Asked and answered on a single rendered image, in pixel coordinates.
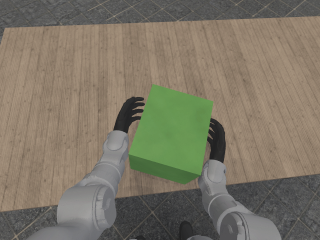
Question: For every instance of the left robot hand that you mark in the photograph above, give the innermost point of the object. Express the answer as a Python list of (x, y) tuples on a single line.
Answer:
[(124, 118)]

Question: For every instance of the robot left upper arm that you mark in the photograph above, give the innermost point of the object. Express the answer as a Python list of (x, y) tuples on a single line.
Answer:
[(84, 212)]

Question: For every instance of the right robot hand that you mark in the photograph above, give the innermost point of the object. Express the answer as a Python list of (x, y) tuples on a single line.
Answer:
[(218, 143)]

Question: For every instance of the table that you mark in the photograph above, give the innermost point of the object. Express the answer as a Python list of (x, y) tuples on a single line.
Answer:
[(62, 88)]

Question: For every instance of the right robot forearm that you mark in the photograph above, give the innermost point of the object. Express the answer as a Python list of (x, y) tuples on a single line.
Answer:
[(216, 200)]

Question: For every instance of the robot right upper arm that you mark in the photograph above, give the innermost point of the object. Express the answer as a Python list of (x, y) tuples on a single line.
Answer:
[(242, 226)]

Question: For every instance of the left robot forearm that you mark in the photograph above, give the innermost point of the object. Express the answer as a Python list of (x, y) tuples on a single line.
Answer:
[(110, 167)]

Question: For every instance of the carton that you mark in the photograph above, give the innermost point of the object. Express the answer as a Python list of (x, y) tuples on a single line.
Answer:
[(170, 140)]

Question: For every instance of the right robot foot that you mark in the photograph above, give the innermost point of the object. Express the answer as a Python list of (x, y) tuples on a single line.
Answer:
[(185, 230)]

